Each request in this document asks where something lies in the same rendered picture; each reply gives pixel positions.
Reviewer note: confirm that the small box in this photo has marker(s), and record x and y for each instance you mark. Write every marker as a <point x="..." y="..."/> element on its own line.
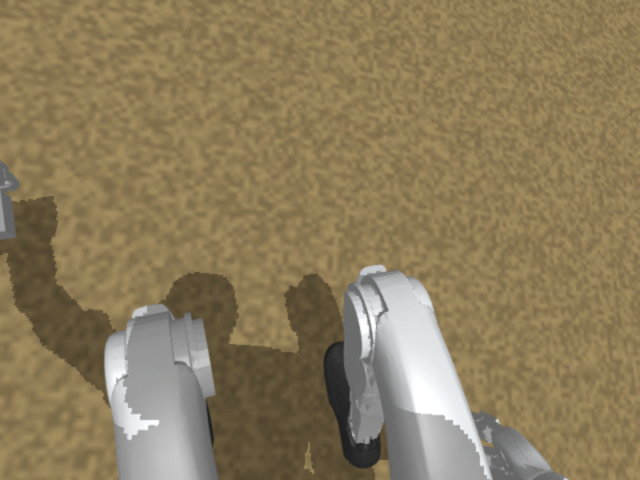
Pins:
<point x="7" y="224"/>

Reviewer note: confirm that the right robot foot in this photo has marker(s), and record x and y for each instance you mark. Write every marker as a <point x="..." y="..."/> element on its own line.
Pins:
<point x="338" y="390"/>

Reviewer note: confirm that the right robot hand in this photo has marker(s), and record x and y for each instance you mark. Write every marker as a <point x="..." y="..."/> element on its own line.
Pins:
<point x="513" y="456"/>

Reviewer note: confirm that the left robot hand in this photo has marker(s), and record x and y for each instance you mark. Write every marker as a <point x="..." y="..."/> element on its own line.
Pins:
<point x="8" y="182"/>

